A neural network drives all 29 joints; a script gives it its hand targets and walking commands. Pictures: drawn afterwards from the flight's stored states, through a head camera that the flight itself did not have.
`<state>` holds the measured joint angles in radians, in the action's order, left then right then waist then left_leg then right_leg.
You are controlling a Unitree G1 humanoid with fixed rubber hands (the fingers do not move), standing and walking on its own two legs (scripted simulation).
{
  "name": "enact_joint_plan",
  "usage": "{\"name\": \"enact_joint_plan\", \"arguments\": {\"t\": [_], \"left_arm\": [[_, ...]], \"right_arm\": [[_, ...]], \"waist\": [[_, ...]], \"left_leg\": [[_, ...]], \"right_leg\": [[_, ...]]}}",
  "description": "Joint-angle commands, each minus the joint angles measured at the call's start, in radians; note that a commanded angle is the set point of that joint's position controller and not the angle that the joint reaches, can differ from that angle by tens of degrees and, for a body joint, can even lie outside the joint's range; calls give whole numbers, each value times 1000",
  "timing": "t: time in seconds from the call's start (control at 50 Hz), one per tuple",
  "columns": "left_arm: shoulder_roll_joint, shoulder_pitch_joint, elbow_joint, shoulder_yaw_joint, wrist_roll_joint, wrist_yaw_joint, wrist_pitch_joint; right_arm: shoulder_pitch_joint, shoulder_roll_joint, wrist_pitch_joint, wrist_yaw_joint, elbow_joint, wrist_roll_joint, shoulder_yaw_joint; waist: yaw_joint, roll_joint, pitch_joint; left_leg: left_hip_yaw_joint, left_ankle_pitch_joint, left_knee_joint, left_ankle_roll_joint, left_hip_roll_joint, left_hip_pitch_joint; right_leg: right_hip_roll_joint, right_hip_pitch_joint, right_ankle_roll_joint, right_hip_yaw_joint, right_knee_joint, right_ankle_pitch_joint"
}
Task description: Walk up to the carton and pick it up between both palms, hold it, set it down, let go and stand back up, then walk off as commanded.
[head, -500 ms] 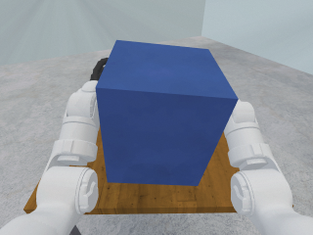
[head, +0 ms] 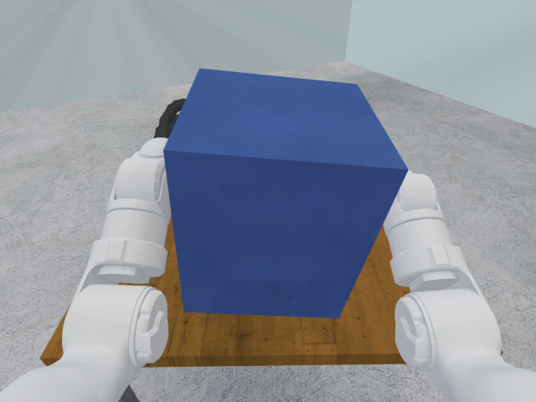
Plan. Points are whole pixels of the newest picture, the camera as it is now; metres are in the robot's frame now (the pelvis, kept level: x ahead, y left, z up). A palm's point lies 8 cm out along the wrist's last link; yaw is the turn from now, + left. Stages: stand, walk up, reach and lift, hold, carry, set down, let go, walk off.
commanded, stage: hold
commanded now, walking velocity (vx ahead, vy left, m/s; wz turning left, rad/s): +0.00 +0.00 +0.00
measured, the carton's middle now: (271, 197) +0.33 +0.00 +0.23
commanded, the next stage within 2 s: none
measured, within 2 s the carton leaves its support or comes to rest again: neither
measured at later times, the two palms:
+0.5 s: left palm (168, 149) +0.39 +0.15 +0.26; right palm (370, 165) +0.40 -0.14 +0.23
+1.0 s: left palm (168, 149) +0.39 +0.15 +0.26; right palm (370, 165) +0.40 -0.14 +0.23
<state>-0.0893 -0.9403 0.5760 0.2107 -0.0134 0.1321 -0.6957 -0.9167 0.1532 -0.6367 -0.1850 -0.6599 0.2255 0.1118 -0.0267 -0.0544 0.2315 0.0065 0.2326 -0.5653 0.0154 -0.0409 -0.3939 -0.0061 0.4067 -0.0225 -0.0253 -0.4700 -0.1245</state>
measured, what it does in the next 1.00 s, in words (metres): stands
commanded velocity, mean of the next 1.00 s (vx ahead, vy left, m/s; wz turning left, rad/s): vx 0.00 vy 0.00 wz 0.00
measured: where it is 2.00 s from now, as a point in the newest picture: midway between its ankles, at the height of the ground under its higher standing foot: outside the picture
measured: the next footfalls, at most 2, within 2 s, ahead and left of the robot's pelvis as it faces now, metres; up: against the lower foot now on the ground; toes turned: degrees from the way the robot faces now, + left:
none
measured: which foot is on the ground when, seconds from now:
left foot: down 0.00-1.00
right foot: down 0.00-1.00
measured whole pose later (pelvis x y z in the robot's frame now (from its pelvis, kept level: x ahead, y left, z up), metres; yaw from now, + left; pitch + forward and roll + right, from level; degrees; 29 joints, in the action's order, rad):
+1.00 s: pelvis +0.00 +0.00 +0.00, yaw +0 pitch +3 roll -1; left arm -0.09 -0.94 0.58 0.21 -0.01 0.13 -0.70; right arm -0.92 0.15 -0.64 -0.19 -0.66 0.23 0.11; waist -0.03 -0.05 0.23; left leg 0.01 0.23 -0.57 0.02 -0.04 -0.39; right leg -0.01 0.41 -0.02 -0.03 -0.47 -0.12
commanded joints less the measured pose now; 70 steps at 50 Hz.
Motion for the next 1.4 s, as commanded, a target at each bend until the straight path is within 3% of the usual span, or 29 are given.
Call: {"name": "enact_joint_plan", "arguments": {"t": [0.0,0.34,0.4,0.5,0.66,0.8,0.96,0.98,1.04,1.1,1.24,1.38], "left_arm": [[760,-883,-225,-323,145,-162,60],[749,-888,-205,-311,139,-162,59],[773,-899,-239,-339,152,-158,62],[748,-898,-240,-318,148,-160,62],[756,-897,-223,-320,146,-163,61],[759,-901,-236,-327,147,-159,64],[763,-883,-228,-324,148,-162,60],[767,-881,-231,-332,146,-161,60],[754,-902,-221,-312,140,-162,61],[753,-894,-231,-321,146,-159,61],[749,-903,-222,-314,140,-160,60],[750,-873,-209,-315,142,-162,58]], "right_arm": [[-1054,-834,64,115,334,204,-323],[-1053,-835,60,116,309,198,-313],[-1061,-835,66,120,337,207,-317],[-1044,-845,60,115,323,202,-321],[-1046,-837,61,117,311,198,-309],[-1055,-839,64,120,321,202,-319],[-1059,-841,64,118,340,203,-319],[-1048,-834,64,116,329,204,-316],[-1053,-835,61,120,309,201,-309],[-1065,-844,64,118,333,207,-321],[-1048,-836,59,120,305,196,-308],[-1052,-835,60,116,324,203,-317]], "waist": [[79,53,479],[78,60,459],[87,34,492],[79,64,477],[88,55,467],[79,45,485],[82,62,484],[87,43,479],[81,55,458],[72,53,486],[79,51,465],[78,62,468]], "left_leg": [[-64,6,250,-5,77,41],[-59,32,256,-11,79,27],[-68,11,254,-3,72,34],[-60,15,251,-8,79,33],[-62,29,259,-7,74,29],[-64,32,258,-7,74,29],[-63,8,252,-9,75,32],[-63,0,251,-2,74,37],[-65,48,263,-10,74,23],[-61,9,248,-11,77,34],[-62,53,262,-10,75,23],[-64,15,251,-12,78,26]], "right_leg": [[-89,-526,11,-5,120,84],[-87,-516,9,-5,123,61],[-90,-525,15,-6,114,88],[-86,-528,9,-9,121,75],[-87,-522,10,-7,119,73],[-88,-522,13,-6,115,65],[-90,-532,10,-6,117,83],[-89,-528,14,-7,117,98],[-88,-517,12,-6,120,50],[-87,-525,11,-9,117,80],[-86,-517,11,-7,120,47],[-86,-522,10,-9,120,79]]}}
